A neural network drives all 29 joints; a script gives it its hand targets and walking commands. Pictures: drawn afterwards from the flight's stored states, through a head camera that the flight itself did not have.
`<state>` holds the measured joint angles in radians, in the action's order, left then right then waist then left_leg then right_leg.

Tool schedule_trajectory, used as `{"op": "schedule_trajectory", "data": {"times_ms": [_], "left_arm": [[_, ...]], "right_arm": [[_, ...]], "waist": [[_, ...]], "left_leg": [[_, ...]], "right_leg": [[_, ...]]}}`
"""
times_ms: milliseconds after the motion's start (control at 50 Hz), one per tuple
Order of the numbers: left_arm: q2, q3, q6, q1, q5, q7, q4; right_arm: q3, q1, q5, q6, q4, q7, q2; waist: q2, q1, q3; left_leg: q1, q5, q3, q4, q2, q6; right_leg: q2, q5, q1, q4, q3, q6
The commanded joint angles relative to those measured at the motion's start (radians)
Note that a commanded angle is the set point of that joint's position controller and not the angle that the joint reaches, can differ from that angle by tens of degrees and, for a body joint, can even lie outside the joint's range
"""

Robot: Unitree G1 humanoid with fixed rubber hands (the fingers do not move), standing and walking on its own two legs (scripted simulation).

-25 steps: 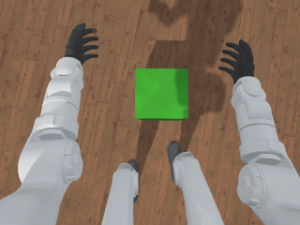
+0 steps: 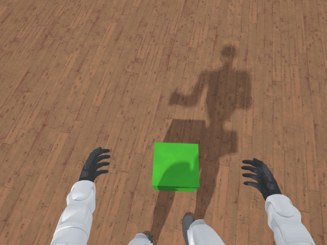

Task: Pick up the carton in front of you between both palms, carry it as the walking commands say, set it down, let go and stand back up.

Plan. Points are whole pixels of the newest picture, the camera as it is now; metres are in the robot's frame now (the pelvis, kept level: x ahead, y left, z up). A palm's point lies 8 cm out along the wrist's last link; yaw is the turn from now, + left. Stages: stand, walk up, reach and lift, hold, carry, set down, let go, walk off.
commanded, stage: let go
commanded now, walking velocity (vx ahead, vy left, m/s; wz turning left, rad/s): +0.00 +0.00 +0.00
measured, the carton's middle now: (175, 168) +0.41 -0.04 -0.62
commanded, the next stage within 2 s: stand in 0.76 s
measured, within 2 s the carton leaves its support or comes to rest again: neither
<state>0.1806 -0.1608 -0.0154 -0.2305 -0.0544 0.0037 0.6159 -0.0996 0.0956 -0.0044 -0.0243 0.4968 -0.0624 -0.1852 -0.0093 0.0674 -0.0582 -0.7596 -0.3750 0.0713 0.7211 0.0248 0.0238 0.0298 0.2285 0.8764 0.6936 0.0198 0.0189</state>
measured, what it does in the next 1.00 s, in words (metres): stands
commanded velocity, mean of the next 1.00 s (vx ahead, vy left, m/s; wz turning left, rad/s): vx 0.00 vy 0.00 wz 0.00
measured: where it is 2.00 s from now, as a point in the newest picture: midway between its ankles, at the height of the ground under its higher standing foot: outside the picture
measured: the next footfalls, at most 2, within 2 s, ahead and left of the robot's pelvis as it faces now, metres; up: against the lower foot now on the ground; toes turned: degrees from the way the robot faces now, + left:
none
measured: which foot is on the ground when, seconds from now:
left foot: down 0.00-1.00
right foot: down 0.00-1.00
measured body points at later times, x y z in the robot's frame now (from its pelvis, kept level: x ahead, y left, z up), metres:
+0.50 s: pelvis +0.02 +0.03 +0.03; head +0.04 +0.02 +0.48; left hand +0.19 +0.26 -0.04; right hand +0.19 -0.20 -0.04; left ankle -0.03 +0.14 -0.71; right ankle +0.04 -0.10 -0.71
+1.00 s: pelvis +0.03 +0.01 +0.03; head +0.04 +0.00 +0.48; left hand +0.17 +0.31 -0.05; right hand +0.17 -0.27 -0.07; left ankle -0.03 +0.14 -0.71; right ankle +0.04 -0.10 -0.71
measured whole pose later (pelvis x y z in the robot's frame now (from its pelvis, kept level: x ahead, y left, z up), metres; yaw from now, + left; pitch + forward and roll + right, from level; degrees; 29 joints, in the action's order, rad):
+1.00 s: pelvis +0.03 +0.01 +0.03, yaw +0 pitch +0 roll -1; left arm 0.31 -0.06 -0.02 0.19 -0.04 -0.01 0.71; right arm -0.05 -0.22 0.04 -0.05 0.63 0.02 -0.33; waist 0.05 0.00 0.01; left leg -0.13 -0.38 0.08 0.51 0.02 0.00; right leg 0.03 0.26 0.26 0.53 0.02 0.01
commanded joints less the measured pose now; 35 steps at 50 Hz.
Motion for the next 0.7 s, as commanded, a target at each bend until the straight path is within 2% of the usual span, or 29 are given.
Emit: {"op": "schedule_trajectory", "data": {"times_ms": [0,80,180,240,320,380,480,580,600,620,680], "left_arm": [[0.1,-0.005,0.04,0.083,0.009,0.005,-0.103],[0.103,0.022,0.052,0.212,0.024,0.012,-0.154],[0.098,0.055,0.038,0.321,0.034,0.023,-0.2],[0.098,0.072,0.016,0.369,0.037,0.032,-0.222],[0.098,0.094,-0.02,0.385,0.046,0.047,-0.249],[0.097,0.105,-0.045,0.386,0.052,0.055,-0.267],[0.102,0.107,-0.076,0.378,0.057,0.062,-0.278],[0.113,0.095,-0.091,0.397,0.045,0.062,-0.276],[0.105,0.089,-0.067,0.45,0.062,0.042,-0.204],[0.11,0.082,-0.06,0.445,0.05,0.033,-0.224],[0.115,0.094,-0.056,0.417,0.054,0.026,-0.241]], "right_arm": [[0.007,-0.117,-0.011,0.036,-0.118,0.009,-0.077],[0.032,-0.234,-0.018,0.043,-0.163,0.011,-0.09],[0.048,-0.277,-0.025,0.03,-0.184,0.0,-0.112],[0.045,-0.291,-0.021,0.008,-0.185,-0.006,-0.123],[0.032,-0.296,-0.006,-0.032,-0.179,-0.01,-0.133],[0.021,-0.299,0.01,-0.062,-0.177,-0.01,-0.137],[0.013,-0.296,0.029,-0.095,-0.174,-0.006,-0.138],[0.018,-0.296,0.027,-0.103,-0.183,-0.004,-0.131],[0.022,-0.257,0.039,-0.155,-0.213,0.02,-0.149],[0.023,-0.282,0.04,-0.165,-0.212,0.03,-0.144],[0.039,-0.287,0.027,-0.177,-0.215,0.042,-0.131]], "waist": [[-0.021,-0.01,-0.453],[-0.001,-0.014,-0.345],[0.055,-0.043,-0.158],[0.07,-0.057,-0.063],[0.069,-0.061,0.05],[0.058,-0.056,0.106],[0.033,-0.047,0.141],[0.03,-0.058,0.115],[0.012,-0.063,0.054],[0.038,-0.068,0.055],[0.045,-0.062,0.05]], "left_leg": [[-0.009,0.24,-0.063,-0.145,0.035,-0.011],[0.17,0.276,-0.054,-0.22,0.027,-0.016],[0.354,0.285,-0.045,-0.322,0.009,-0.01],[0.394,0.263,-0.041,-0.368,-0.005,-0.007],[0.383,0.178,-0.032,-0.419,-0.029,-0.018],[0.364,0.136,-0.025,-0.447,-0.041,-0.028],[0.388,0.165,-0.029,-0.442,-0.037,-0.028],[0.446,0.262,-0.042,-0.41,-0.019,-0.018],[0.513,0.372,-0.036,-0.36,-0.009,-0.014],[0.52,0.414,-0.042,-0.343,-0.004,-0.004],[0.519,0.414,-0.047,-0.331,0.002,-0.004]], "right_leg": [[-0.029,-0.574,-0.816,-0.027,0.057,-0.038],[-0.019,-0.524,-0.845,-0.106,0.037,-0.043],[0.003,-0.339,-0.84,-0.215,-0.002,-0.042],[0.013,-0.266,-0.874,-0.248,-0.014,-0.04],[0.029,-0.198,-0.936,-0.254,-0.027,-0.042],[0.039,-0.189,-0.99,-0.245,-0.034,-0.046],[0.041,-0.213,-1.023,-0.245,-0.032,-0.045],[0.031,-0.269,-1.033,-0.254,-0.02,-0.041],[0.056,-0.241,-0.997,-0.22,-0.02,-0.043],[0.052,-0.24,-0.975,-0.221,-0.024,-0.04],[0.049,-0.268,-0.939,-0.218,-0.014,-0.04]]}}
